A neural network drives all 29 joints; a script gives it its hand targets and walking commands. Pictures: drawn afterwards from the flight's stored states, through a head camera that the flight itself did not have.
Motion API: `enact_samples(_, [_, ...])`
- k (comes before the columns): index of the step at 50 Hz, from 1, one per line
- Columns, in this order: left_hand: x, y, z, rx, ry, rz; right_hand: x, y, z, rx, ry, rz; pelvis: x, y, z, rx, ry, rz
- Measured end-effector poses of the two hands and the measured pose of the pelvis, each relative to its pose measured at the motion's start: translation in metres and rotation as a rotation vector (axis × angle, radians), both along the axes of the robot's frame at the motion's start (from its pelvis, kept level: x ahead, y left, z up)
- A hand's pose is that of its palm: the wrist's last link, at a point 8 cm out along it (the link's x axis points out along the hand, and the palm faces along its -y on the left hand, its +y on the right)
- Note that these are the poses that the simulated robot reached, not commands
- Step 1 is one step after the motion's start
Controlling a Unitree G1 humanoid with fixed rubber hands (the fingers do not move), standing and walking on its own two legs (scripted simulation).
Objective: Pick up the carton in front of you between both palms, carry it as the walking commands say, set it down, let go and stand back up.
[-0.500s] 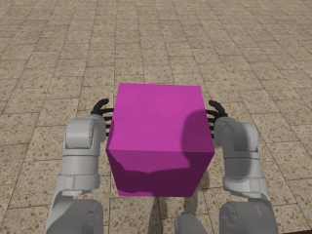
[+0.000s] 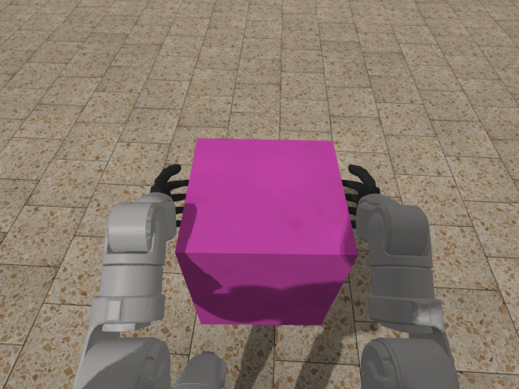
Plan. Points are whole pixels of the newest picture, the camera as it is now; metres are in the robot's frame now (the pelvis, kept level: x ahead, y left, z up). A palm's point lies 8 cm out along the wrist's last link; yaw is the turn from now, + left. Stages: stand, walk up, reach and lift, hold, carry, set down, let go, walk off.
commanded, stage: carry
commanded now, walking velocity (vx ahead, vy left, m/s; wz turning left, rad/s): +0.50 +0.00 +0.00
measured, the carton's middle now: (263, 237) +0.35 +0.02 +0.01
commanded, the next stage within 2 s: none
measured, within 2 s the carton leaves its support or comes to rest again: neither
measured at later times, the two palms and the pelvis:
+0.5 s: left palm (189, 87) +0.63 +0.18 +0.10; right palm (341, 100) +0.60 -0.12 +0.10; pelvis +0.30 +0.05 +0.02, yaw -3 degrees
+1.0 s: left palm (214, 47) +0.79 +0.15 +0.10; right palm (345, 51) +0.79 -0.14 +0.09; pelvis +0.53 +0.00 +0.01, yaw +0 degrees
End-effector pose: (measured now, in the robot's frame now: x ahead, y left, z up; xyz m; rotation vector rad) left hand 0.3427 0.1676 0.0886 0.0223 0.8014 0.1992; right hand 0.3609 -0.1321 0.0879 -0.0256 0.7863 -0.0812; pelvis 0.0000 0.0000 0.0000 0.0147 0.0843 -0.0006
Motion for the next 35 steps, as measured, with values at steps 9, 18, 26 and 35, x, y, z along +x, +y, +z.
enact_samples(9, [0.116,0.002,0.037,-0.001,-0.106,-0.027,0.102,0.002,0.031,0.024,-0.105,-0.049,0.104,0.015,0.011,0.011,0.014,-0.008])
enact_samples(18, [0.239,0.019,0.025,-0.05,-0.097,-0.091,0.21,0.02,0.029,-0.018,-0.096,-0.094,0.229,0.045,-0.005,0.009,-0.001,-0.045])
enact_samples(26, [0.291,0.012,0.008,-0.113,-0.03,-0.092,0.247,0.016,0.015,0.047,-0.032,-0.186,0.313,0.052,0.018,-0.039,0.009,-0.05])
enact_samples(35, [0.359,-0.006,0.01,-0.089,-0.117,-0.064,0.329,-0.003,0.017,0.043,-0.115,-0.133,0.426,0.025,0.01,-0.033,-0.017,-0.043])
